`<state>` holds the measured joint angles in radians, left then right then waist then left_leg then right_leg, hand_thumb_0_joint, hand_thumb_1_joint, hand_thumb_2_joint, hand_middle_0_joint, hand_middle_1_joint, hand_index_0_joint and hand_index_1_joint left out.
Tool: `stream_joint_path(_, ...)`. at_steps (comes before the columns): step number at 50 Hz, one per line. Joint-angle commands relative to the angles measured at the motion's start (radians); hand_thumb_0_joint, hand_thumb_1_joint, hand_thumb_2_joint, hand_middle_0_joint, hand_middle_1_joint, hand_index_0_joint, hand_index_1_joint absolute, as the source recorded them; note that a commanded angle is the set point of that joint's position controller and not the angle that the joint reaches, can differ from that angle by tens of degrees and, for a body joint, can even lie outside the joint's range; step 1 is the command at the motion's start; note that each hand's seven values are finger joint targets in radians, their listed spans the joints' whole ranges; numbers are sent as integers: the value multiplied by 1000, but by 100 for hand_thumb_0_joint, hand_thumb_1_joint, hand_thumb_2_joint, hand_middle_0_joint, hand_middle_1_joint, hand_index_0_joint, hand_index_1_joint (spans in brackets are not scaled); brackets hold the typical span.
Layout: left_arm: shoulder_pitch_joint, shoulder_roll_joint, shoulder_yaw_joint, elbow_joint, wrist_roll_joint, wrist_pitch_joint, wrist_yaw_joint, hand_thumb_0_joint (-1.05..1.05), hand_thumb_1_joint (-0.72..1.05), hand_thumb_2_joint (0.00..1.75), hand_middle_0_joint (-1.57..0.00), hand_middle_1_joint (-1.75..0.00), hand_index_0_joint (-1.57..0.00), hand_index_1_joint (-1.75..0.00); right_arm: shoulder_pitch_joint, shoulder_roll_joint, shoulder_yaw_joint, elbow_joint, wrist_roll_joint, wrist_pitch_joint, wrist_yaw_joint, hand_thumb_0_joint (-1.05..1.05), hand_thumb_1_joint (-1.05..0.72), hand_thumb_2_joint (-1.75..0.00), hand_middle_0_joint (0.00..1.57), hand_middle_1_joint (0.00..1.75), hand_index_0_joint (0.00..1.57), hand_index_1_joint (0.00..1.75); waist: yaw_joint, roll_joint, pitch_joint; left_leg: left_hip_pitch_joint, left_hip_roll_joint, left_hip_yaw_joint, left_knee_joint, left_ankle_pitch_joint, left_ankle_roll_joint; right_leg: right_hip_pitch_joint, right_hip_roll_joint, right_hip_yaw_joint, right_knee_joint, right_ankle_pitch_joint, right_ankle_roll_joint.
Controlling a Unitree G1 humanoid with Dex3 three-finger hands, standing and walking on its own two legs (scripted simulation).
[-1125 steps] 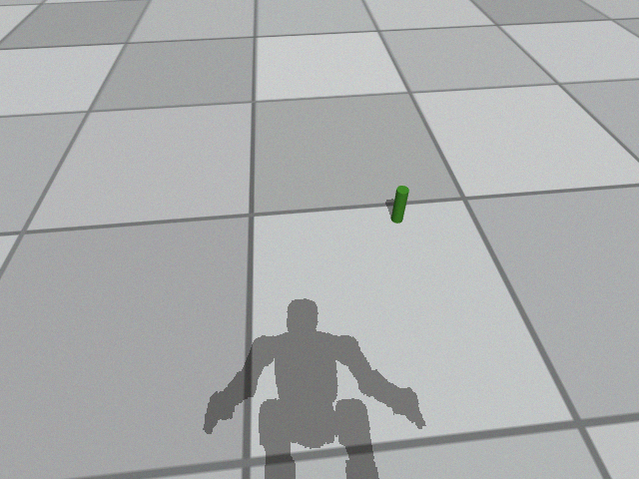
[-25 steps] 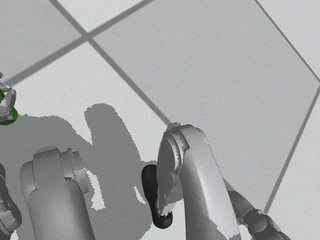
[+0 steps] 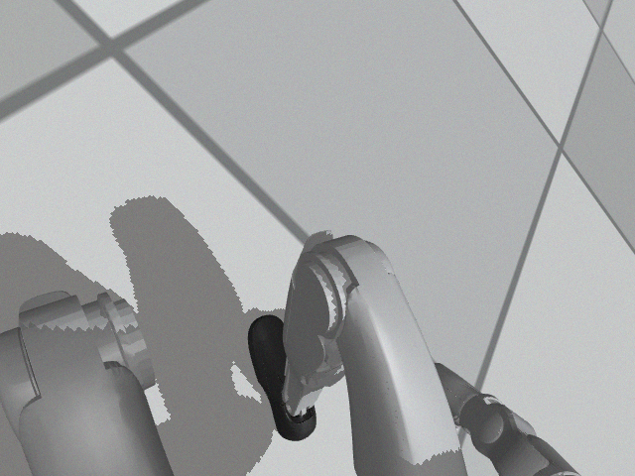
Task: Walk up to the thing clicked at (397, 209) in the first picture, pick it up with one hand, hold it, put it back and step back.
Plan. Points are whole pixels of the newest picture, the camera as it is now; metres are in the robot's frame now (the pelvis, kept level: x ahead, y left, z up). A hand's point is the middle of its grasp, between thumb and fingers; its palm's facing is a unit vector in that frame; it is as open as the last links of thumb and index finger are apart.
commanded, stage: lower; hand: left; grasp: from the side
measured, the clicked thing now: out of the picture +0.44 +0.30 -0.17
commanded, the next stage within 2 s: loosen in 0.46 s
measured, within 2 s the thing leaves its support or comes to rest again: rests again in 0.48 s
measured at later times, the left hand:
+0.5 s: hand out of the picture +0.45 +0.28 -0.18, palm faces +0.33 -0.94 -0.03, open 6.9 cm
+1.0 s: hand out of the picture +0.45 +0.28 -0.17, palm faces +0.34 -0.94 -0.01, open 10.8 cm
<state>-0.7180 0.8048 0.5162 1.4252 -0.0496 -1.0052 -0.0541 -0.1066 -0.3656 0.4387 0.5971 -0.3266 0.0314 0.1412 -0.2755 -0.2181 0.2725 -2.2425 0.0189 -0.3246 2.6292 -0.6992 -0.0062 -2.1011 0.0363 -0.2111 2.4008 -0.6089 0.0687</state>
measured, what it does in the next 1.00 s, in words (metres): stands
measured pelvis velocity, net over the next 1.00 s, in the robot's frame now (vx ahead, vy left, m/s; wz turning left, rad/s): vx -0.01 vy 0.01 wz -0.05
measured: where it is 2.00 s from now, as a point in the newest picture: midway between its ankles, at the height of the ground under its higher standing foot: (213, 440)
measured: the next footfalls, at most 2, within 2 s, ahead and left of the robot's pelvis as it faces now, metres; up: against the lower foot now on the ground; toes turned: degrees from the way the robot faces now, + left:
none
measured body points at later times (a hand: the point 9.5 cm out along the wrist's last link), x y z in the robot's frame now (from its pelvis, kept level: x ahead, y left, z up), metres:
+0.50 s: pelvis +0.00 +0.01 +0.00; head +0.24 +0.18 +0.33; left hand +0.42 +0.33 -0.17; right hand +0.15 -0.25 -0.04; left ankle +0.08 +0.12 -0.25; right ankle +0.14 -0.12 -0.25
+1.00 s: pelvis -0.01 +0.01 +0.00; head +0.23 +0.19 +0.33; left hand +0.43 +0.33 -0.16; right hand +0.14 -0.24 -0.03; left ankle +0.08 +0.12 -0.25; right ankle +0.14 -0.12 -0.25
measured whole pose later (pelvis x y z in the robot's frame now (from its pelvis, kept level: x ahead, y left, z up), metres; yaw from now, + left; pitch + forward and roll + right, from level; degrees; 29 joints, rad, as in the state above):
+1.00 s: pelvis -0.01 +0.01 +0.00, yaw -3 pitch +12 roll -18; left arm -0.72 0.89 0.49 1.50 -0.07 -1.08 -0.01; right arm -0.15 -0.37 0.53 0.55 -0.36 0.04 0.14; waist -0.28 -0.27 0.31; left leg -2.22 0.03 -0.38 2.66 -0.71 0.01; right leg -2.06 0.07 -0.26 2.37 -0.58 0.08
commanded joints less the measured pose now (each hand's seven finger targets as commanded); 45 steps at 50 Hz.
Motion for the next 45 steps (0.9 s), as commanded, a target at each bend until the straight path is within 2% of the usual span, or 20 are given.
stream_joint_path(1, -266, 193, 7, -170, -15, -111, 15, 0, 48, 125, -127, -137, -129, -136, 54, -342, -92, -15, -13, 2, -21, 0, -90, -90, 20, 30, 20, 30, -97, 524, -635, 435, 50, 80, -316, 147, -19, 321, 40, -100, -167, 190, -69)
stream_joint_path(5, -267, 199, -10, -152, -5, -117, 21, 0, 48, 125, -127, -136, -128, -136, 43, -348, -81, -14, -17, 5, -22, 0, -90, -90, 20, 30, 20, 30, -105, 534, -607, 427, 54, 69, -319, 144, -21, 318, 43, -111, -160, 192, -70)
stream_joint_path(7, -259, 216, 6, -159, -7, -117, 27, 0, 49, 124, -126, -136, -127, -135, 37, -350, -79, -19, -20, 7, -23, 0, -90, -90, 20, 30, 20, 30, -98, 531, -616, 438, 55, 68, -315, 159, -22, 322, 45, -112, -162, 200, -69)
stream_joint_path(11, -260, 214, -2, -158, -7, -122, 35, 0, 50, 125, -126, -136, -127, -135, 21, -355, -75, -21, -23, 9, -22, 0, -90, -90, 20, 30, 20, 30, -105, 538, -588, 437, 60, 57, -320, 135, -23, 311, 48, -118, -161, 187, -69)
stream_joint_path(12, -280, 229, 3, -164, -3, -127, 41, 0, 51, 125, -128, -137, -129, -136, 23, -357, -71, -21, -24, 12, -22, 0, -90, -90, 20, 30, 20, 30, -113, 542, -581, 435, 60, 51, -327, 125, -25, 304, 47, -124, -160, 176, -69)
stream_joint_path(14, -261, 228, -1, -167, -1, -130, 44, 0, 50, 125, -127, -136, -128, -135, 15, -356, -70, -20, -27, 12, -21, 0, -90, -90, 20, 30, 20, 30, -105, 555, -590, 450, 63, 47, -326, 138, -28, 307, 49, -123, -153, 188, -69)
stream_joint_path(16, -260, 216, -12, -160, 2, -131, 47, 0, 54, 126, -126, -136, -127, -135, 22, -356, -64, -19, -32, 14, -22, 0, -89, -90, 20, 30, 20, 30, -122, 559, -597, 469, 64, 43, -320, 176, -29, 323, 51, -128, -153, 219, -66)
stream_joint_path(19, -264, 237, -8, -161, 3, -134, 53, 0, 52, 125, -126, -136, -127, -135, 13, -356, -60, -19, -32, 16, -22, 0, -89, -90, 20, 30, 20, 30, -116, 553, -576, 449, 64, 46, -314, 160, -25, 318, 53, -125, -158, 210, -67)
stream_joint_path(20, -256, 223, -13, -143, 4, -135, 55, 0, 53, 126, -127, -136, -128, -135, 15, -358, -58, -20, -34, 18, -23, 0, -90, -90, 20, 30, 20, 30, -125, 543, -574, 454, 67, 39, -316, 172, -27, 320, 52, -130, -155, 217, -66)
stream_joint_path(21, -261, 245, -1, -153, 5, -137, 60, 0, 55, 127, -126, -136, -127, -135, 17, -359, -54, -22, -36, 18, -22, 0, -89, -90, 20, 30, 20, 30, -121, 545, -587, 459, 66, 41, -312, 181, -26, 333, 54, -129, -159, 221, -66)
stream_joint_path(28, -261, 237, -17, -119, -2, -147, 65, 0, 52, 125, -126, -135, -127, -134, -5, -361, -40, -35, -39, 18, -22, 0, -89, -90, 20, 30, 20, 30, -132, 526, -551, 429, 65, 37, -309, 131, -20, 320, 61, -137, -171, 187, -65)
stream_joint_path(29, -249, 241, -14, -106, -1, -146, 65, 0, 52, 117, -131, -131, -132, -130, -2, -361, -38, -37, -38, 18, -22, 0, -90, -90, 20, 30, 20, 30, -131, 523, -542, 426, 66, 37, -312, 131, -20, 321, 60, -138, -170, 186, -65)
stream_joint_path(31, -266, 246, -11, -133, -9, -157, 61, 0, 36, 101, -118, -115, -120, -114, -8, -364, -37, -38, -39, 16, -22, 0, -91, -89, 20, 30, 20, 30, -130, 536, -550, 444, 70, 27, -319, 127, -25, 313, 61, -143, -163, 184, -66)
stream_joint_path(33, -259, 243, -3, -122, -23, -160, 58, 0, 29, 85, -108, -100, -111, -98, -12, -368, -36, -41, -37, 14, -23, 0, -91, -89, 20, 30, 20, 30, -128, 539, -548, 443, 69, 24, -320, 127, -26, 313, 63, -145, -162, 187, -66)
stream_joint_path(36, -272, 245, -16, -120, -21, -163, 55, 0, 16, 63, -97, -86, -99, -83, -14, -369, -33, -36, -39, 12, -25, 0, -92, -89, 20, 30, 20, 30, -136, 546, -528, 433, 69, 29, -315, 113, -23, 307, 63, -143, -167, 179, -66)
stream_joint_path(37, -268, 244, -15, -114, -24, -162, 54, 0, 11, 60, -95, -83, -97, -81, -10, -365, -29, -36, -40, 11, -25, 0, -91, -89, 20, 30, 20, 30, -138, 528, -537, 424, 67, 33, -307, 118, -19, 323, 66, -141, -175, 185, -65)
stream_joint_path(39, -261, 257, -15, -110, -22, -160, 52, 0, -5, 52, -79, -67, -81, -66, -18, -366, -28, -44, -37, 11, -26, 0, -91, -90, 20, 30, 20, 30, -128, 514, -514, 407, 68, 34, -310, 91, -16, 311, 66, -143, -179, 161, -66)
stream_joint_path(40, -247, 248, -12, -102, -24, -157, 49, 0, -9, 48, -72, -63, -73, -62, -11, -362, -30, -41, -40, 11, -27, 0, -91, -90, 20, 30, 20, 30, -126, 511, -533, 414, 67, 40, -303, 103, -15, 329, 68, -138, -184, 173, -64)
stream_joint_path(42, -233, 224, -21, -73, -23, -149, 44, 0, -17, 40, -65, -54, -65, -53, -11, -369, -30, -40, -39, 11, -28, 0, -91, -90, 20, 30, 20, 30, -135, 505, -518, 421, 71, 27, -313, 115, -20, 312, 66, -146, -176, 180, -66)
stream_joint_path(45, -227, 222, -23, -63, -24, -140, 43, 0, -26, 36, -60, -49, -60, -48, -19, -373, -32, -52, -33, 16, -28, 0, -92, -90, 20, 30, 20, 30, -131, 501, -493, 411, 71, 16, -332, 92, -21, 290, 65, -155, -175, 161, -67)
